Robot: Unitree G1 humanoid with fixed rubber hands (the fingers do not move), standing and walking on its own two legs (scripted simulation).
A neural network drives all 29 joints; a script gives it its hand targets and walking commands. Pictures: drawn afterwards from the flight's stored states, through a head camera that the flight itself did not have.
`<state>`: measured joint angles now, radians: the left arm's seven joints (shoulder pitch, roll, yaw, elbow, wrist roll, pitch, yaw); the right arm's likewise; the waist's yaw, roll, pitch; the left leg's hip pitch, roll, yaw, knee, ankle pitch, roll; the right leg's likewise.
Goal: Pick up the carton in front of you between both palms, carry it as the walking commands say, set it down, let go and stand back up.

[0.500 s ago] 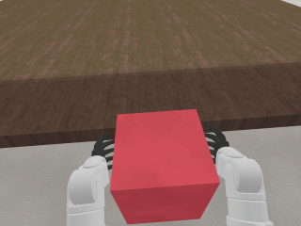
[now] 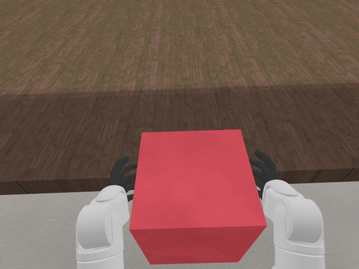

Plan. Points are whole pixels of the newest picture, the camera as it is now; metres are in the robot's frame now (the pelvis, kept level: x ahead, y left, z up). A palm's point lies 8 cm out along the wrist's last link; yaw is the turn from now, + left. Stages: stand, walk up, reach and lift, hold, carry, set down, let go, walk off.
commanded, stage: carry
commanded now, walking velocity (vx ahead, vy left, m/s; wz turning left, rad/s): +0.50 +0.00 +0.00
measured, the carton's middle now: (192, 200) +0.29 +0.01 +0.02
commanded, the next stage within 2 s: none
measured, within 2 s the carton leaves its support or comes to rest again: neither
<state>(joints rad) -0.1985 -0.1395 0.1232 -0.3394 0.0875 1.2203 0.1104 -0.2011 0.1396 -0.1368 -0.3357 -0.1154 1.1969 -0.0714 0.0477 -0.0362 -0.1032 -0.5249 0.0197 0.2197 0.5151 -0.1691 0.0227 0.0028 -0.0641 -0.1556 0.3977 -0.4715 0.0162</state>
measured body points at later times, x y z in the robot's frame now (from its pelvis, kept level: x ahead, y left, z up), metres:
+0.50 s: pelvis +0.36 -0.02 -0.02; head +0.37 -0.02 +0.43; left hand +0.70 +0.13 +0.14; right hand +0.71 -0.17 +0.15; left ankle +0.14 +0.08 -0.69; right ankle +0.49 -0.08 -0.73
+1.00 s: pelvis +0.68 +0.01 +0.00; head +0.74 +0.00 +0.45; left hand +1.10 +0.14 +0.15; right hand +1.09 -0.17 +0.16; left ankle +0.62 +0.10 -0.73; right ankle +0.53 -0.09 -0.61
